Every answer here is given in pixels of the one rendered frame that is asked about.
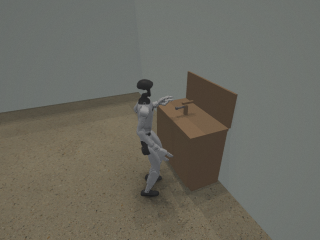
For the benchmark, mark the left robot forearm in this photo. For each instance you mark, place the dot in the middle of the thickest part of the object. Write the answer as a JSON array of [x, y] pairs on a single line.
[[155, 104]]

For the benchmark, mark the left robot thigh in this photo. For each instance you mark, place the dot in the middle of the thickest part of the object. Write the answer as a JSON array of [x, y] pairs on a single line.
[[156, 140]]

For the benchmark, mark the robot right hand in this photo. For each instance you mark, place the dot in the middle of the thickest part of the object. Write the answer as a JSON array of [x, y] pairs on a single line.
[[162, 152]]

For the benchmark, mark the robot left upper arm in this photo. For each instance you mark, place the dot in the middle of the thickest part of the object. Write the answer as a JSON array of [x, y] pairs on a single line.
[[135, 107]]

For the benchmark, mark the right robot forearm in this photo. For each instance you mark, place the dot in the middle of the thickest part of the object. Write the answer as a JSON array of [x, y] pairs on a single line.
[[145, 138]]

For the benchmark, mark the counter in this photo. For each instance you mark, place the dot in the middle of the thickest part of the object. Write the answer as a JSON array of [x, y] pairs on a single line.
[[196, 135]]

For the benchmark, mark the robot right upper arm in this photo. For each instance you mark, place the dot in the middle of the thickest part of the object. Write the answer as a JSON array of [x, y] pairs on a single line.
[[143, 115]]

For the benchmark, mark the tap lever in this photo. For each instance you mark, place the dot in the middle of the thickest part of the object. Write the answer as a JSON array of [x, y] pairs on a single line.
[[180, 107]]

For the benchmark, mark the right robot thigh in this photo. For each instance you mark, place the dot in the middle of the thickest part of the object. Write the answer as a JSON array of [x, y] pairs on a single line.
[[153, 157]]

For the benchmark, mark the robot thigh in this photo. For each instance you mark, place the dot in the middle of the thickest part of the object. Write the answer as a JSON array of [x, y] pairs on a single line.
[[156, 140], [153, 157]]

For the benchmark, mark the robot left hand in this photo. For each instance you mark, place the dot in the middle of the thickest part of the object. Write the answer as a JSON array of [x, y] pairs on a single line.
[[163, 102]]

